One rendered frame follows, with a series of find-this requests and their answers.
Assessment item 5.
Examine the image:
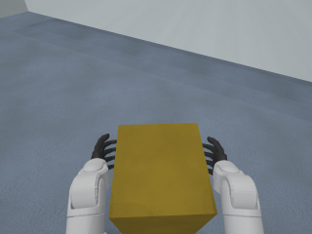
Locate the robot right forearm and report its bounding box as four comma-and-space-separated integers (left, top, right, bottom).
213, 160, 264, 234

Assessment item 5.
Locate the carton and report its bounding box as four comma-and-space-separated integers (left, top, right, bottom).
108, 123, 217, 234

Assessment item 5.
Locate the robot right hand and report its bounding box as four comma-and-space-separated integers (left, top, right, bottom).
202, 136, 227, 176

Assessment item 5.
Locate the robot left forearm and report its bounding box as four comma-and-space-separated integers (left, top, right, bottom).
65, 158, 110, 234

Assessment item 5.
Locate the robot left hand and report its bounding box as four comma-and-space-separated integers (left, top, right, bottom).
91, 134, 117, 170

